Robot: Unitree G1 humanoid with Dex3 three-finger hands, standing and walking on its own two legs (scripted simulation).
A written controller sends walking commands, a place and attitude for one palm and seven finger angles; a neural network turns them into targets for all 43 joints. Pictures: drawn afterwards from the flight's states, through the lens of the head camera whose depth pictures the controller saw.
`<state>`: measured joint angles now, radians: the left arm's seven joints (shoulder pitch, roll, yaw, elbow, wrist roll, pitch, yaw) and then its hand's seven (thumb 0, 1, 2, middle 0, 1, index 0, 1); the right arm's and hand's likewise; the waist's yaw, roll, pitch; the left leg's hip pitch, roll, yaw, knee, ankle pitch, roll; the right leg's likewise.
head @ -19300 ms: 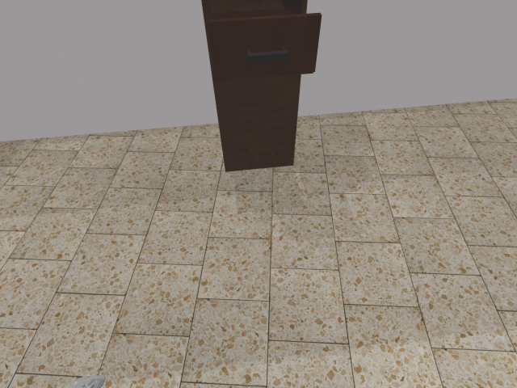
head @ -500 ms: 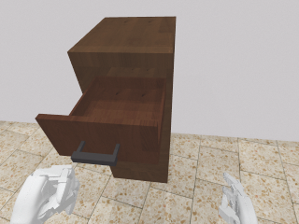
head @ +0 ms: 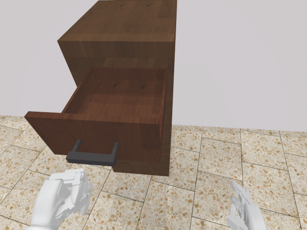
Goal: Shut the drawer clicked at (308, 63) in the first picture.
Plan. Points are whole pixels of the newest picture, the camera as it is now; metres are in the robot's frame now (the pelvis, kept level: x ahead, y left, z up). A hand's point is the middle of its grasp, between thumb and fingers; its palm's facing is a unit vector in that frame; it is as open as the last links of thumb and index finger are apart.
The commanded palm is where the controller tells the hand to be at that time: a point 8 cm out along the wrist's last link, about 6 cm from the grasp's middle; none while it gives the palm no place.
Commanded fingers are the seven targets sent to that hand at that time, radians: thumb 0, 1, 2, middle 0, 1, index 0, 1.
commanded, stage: bring the fist close to the handle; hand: left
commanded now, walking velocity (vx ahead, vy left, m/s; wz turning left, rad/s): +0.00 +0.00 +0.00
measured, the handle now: (94, 151) +0.30 +0.19 +0.06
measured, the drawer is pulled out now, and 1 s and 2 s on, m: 0.29 0.29 0.20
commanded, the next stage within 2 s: push the drawer shut in 0.84 s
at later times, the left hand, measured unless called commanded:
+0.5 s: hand (100, 186) +0.21 +0.15 +0.05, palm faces -0.03 -1.00 -0.02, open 3.3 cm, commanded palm +0.18 +0.21 +0.06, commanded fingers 0.00 0.90 0.90 -1.40 -1.60 -1.40 -1.60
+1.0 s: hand (103, 185) +0.21 +0.14 +0.05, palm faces -0.02 -1.00 -0.04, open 3.3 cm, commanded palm +0.19 +0.20 +0.06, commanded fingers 0.00 0.90 0.90 -1.40 -1.60 -1.40 -1.60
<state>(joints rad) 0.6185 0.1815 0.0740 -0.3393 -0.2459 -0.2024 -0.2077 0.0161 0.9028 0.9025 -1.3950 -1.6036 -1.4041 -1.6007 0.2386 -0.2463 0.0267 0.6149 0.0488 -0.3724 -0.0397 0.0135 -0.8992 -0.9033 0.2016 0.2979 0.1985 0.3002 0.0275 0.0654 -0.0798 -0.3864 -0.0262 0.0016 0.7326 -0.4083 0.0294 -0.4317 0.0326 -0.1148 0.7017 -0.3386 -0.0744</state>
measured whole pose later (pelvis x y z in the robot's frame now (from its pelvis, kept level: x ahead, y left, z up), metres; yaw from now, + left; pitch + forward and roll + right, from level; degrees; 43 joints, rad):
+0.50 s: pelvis +0.00 +0.02 -0.02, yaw +0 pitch +9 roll -1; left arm 0.48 0.15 -0.02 -0.21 -0.17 -0.27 -0.10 0.02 0.90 0.90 -1.39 -1.60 -1.40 -1.60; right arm 0.25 -0.24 0.04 0.52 0.02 -0.26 -0.01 0.01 -0.90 -0.90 0.20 0.30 0.20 0.30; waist 0.00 0.05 -0.10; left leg -0.56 -0.04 0.02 0.88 -0.47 0.05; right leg -0.61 0.01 -0.10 0.86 -0.40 -0.05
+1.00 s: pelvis +0.01 +0.01 -0.02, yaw +0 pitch +10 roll -1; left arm 0.51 0.16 -0.03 -0.24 -0.17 -0.27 -0.08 0.02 0.90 0.90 -1.40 -1.60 -1.40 -1.60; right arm 0.25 -0.24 0.04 0.48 0.03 -0.21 -0.02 0.01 -0.90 -0.90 0.20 0.30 0.20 0.30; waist 0.00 0.06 -0.11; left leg -0.60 -0.04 0.01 0.92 -0.50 0.05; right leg -0.65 0.01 -0.11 0.89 -0.42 -0.06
